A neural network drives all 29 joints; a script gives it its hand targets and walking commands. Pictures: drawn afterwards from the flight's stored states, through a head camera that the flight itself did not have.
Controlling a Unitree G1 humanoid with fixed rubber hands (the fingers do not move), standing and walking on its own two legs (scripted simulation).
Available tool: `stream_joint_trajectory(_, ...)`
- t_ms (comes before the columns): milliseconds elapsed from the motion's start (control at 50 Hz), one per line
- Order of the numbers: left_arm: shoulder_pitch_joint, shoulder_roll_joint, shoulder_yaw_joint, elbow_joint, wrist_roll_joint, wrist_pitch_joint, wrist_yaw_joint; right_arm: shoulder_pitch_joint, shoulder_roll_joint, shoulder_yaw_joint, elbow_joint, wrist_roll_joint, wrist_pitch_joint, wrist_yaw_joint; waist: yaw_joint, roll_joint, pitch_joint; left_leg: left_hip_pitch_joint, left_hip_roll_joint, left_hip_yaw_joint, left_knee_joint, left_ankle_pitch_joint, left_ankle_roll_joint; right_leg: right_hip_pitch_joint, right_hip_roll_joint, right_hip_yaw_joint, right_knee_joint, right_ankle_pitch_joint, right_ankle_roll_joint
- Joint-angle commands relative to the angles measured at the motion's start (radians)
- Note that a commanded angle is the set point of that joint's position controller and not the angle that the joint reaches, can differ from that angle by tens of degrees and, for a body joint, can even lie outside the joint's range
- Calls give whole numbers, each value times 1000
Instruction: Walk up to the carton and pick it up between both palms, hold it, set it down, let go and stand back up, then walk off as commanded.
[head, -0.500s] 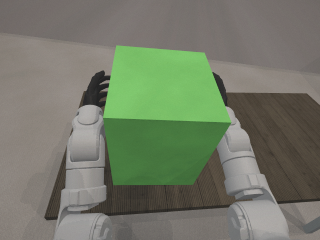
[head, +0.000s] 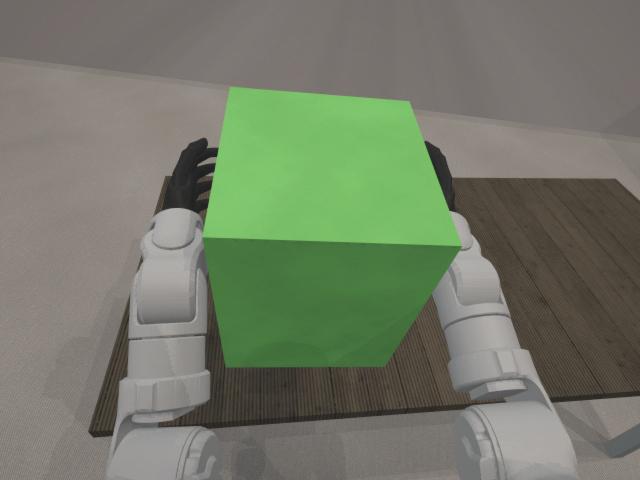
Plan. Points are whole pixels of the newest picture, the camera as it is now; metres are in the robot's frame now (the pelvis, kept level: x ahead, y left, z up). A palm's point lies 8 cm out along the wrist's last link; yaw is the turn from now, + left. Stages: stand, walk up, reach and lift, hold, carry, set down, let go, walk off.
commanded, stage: hold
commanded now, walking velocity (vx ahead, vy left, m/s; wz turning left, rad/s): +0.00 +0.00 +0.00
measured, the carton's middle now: (314, 239) +0.34 -0.01 +0.15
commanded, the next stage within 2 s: set down in 1.04 s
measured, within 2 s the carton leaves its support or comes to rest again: neither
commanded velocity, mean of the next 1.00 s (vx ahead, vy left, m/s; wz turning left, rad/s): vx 0.00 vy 0.00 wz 0.00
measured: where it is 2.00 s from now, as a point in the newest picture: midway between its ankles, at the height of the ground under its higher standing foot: outside the picture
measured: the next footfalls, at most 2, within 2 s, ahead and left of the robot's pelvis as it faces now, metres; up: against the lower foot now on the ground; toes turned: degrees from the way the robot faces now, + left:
none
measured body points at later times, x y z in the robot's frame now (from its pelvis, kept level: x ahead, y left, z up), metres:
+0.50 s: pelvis +0.00 +0.00 +0.00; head -0.04 +0.03 +0.45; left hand +0.36 +0.14 +0.19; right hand +0.37 -0.16 +0.18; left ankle -0.02 +0.12 -0.75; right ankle +0.05 -0.15 -0.75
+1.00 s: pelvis +0.00 +0.00 +0.00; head -0.04 +0.03 +0.45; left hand +0.37 +0.14 +0.19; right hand +0.37 -0.16 +0.18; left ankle -0.02 +0.12 -0.75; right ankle +0.05 -0.15 -0.75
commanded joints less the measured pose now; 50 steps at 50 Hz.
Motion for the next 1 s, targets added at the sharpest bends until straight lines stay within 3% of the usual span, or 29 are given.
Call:
stream_joint_trajectory(0, -549, -502, -465, -64, -128, -22, -145, -695, 557, 458, -300, 84, -65, 84, -13, 59, -410, -82, -86, 44, -42, 453, -65, 327, 106, -12, 44, 242, -8)
stream_joint_trajectory(20, -595, -488, -446, -72, -135, -28, -151, -660, 570, 446, -258, 78, -54, 83, -29, 46, -397, -92, -88, 54, -50, 424, -63, 323, 103, -7, 39, 222, -16)
stream_joint_trajectory(40, -568, -492, -427, -77, -117, -25, -150, -689, 565, 460, -305, 72, -57, 83, 4, 44, -374, -109, -87, 53, -63, 405, -50, 313, 101, -11, 40, 207, -11)
stream_joint_trajectory(80, -580, -483, -422, -45, -108, -14, -163, -734, 565, 446, -302, 70, -60, 84, 4, 23, -351, -131, -86, 58, -71, 336, -43, 330, 94, -19, 36, 164, -11)
stream_joint_trajectory(200, -687, -533, -518, -141, -155, -48, -135, -782, 594, 443, -327, 71, -88, 102, -14, 80, -441, -93, -73, 45, -56, 372, -57, 268, 107, -32, 41, 128, -16)
stream_joint_trajectory(300, -606, -490, -385, 67, -85, -16, -142, -761, 552, 396, -203, 28, -66, 109, 21, 41, -279, -149, -69, 58, -109, 224, -25, 243, 96, -23, 12, 7, -24)
stream_joint_trajectory(340, -641, -515, -453, -32, -125, -34, -144, -745, 577, 410, -231, 32, -78, 110, -9, 53, -402, -117, -71, 54, -93, 278, -31, 265, 98, -30, 27, 85, -17)
stream_joint_trajectory(360, -620, -528, -407, 25, -109, -26, -142, -791, 572, 397, -231, 49, -79, 109, 13, 65, -362, -126, -74, 56, -87, 302, -34, 274, 100, -22, 20, 95, -20)
stream_joint_trajectory(380, -661, -552, -474, -71, -158, -44, -141, -731, 592, 425, -239, 62, -87, 110, -31, 74, -474, -56, -76, 51, -57, 409, -53, 299, 106, -17, 36, 175, -22)
stream_joint_trajectory(400, -670, -531, -476, -56, -159, -49, -138, -721, 590, 414, -209, 57, -73, 100, -42, 76, -420, -74, -81, 55, -54, 395, -59, 284, 102, -18, 32, 167, -21)
stream_joint_trajectory(420, -657, -533, -494, -76, -156, -50, -137, -790, 580, 440, -304, 76, -94, 100, -11, 75, -455, -84, -83, 53, -44, 420, -58, 289, 110, -21, 45, 196, -10)
stream_joint_trajectory(460, -649, -528, -479, -93, -167, -52, -135, -742, 586, 447, -300, 70, -85, 101, -4, 50, -478, -83, -82, 49, -53, 412, -46, 300, 105, -16, 40, 193, -11)
stream_joint_trajectory(480, -642, -509, -461, -54, -152, -40, -136, -704, 575, 427, -223, 61, -62, 95, -25, 40, -418, -89, -77, 48, -59, 404, -54, 288, 107, -23, 36, 179, -12)
stream_joint_trajectory(500, -607, -487, -401, 23, -107, -27, -144, -718, 549, 412, -199, 48, -58, 98, 6, 49, -334, -97, -77, 53, -72, 346, -48, 269, 103, -22, 20, 106, -21)
stream_joint_trajectory(540, -581, -458, -383, 33, -93, -25, -164, -729, 572, 423, -238, 38, -74, 91, 7, 20, -318, -126, -83, 76, -85, 309, -33, 303, 95, -20, 28, 128, -14)
stream_joint_trajectory(600, -664, -517, -464, -78, -143, -49, -146, -769, 603, 453, -299, 77, -86, 95, -2, 53, -456, -91, -81, 48, -56, 397, -43, 304, 102, -18, 44, 183, -12)
stream_joint_trajectory(620, -652, -526, -496, -81, -161, -47, -142, -762, 590, 448, -313, 82, -89, 92, -26, 82, -454, -85, -85, 53, -43, 421, -56, 297, 104, -19, 42, 196, -16)
stream_joint_trajectory(640, -650, -535, -477, -85, -146, -52, -136, -750, 587, 457, -289, 81, -83, 97, -8, 74, -425, -64, -75, 42, -43, 445, -55, 279, 115, -26, 39, 177, -16)
stream_joint_trajectory(660, -617, -524, -446, -31, -119, -35, -139, -762, 580, 437, -282, 68, -76, 96, 10, 72, -373, -82, -82, 55, -58, 395, -54, 283, 108, -19, 27, 144, -17)
stream_joint_trajectory(680, -642, -506, -451, -31, -120, -34, -143, -739, 579, 429, -245, 67, -69, 96, -14, 79, -347, -91, -84, 56, -62, 351, -50, 274, 100, -18, 29, 129, -14)
stream_joint_trajectory(720, -632, -491, -427, -10, -118, -36, -148, -767, 576, 433, -262, 52, -76, 100, 13, 43, -347, -138, -82, 64, -91, 292, -37, 281, 95, -24, 28, 79, -16)
stream_joint_trajectory(760, -660, -489, -427, -13, -114, -39, -144, -748, 576, 402, -209, 36, -76, 105, -9, 62, -340, -145, -85, 66, -98, 246, -29, 265, 88, -20, 24, 65, -10)
stream_joint_trajectory(800, -641, -539, -451, -31, -130, -41, -143, -789, 592, 415, -273, 48, -95, 110, 11, 83, -374, -123, -80, 59, -90, 298, -37, 270, 103, -27, 29, 76, -11)
stream_joint_trajectory(820, -660, -506, -415, 30, -104, -33, -143, -767, 577, 390, -193, 30, -71, 111, -5, 61, -297, -132, -80, 59, -100, 247, -36, 250, 95, -27, 17, 26, -16)
stream_joint_trajectory(840, -657, -500, -400, 22, -102, -35, -149, -783, 582, 388, -218, 27, -89, 115, 13, 56, -342, -130, -75, 63, -105, 238, -28, 275, 96, -29, 20, 24, -14)
stream_joint_trajectory(880, -687, -519, -460, -40, -140, -53, -146, -762, 579, 399, -237, 33, -102, 109, -22, 61, -417, -119, -70, 54, -86, 310, -33, 281, 97, -34, 35, 97, -17)
stream_joint_trajectory(940, -652, -536, -509, -89, -170, -63, -127, -739, 590, 459, -287, 81, -95, 99, -21, 73, -496, -12, -76, 37, -14, 524, -62, 278, 113, -21, 44, 219, -12)
stream_joint_trajectory(960, -634, -530, -493, -49, -158, -51, -131, -750, 566, 437, -286, 65, -94, 96, -32, 72, -474, -28, -76, 44, -23, 485, -69, 273, 118, -31, 40, 178, -15)
stream_joint_trajectory(980, -612, -519, -470, -36, -137, -42, -134, -732, 554, 430, -262, 55, -86, 97, -1, 79, -403, -61, -74, 43, -36, 438, -53, 256, 106, -28, 34, 145, -18)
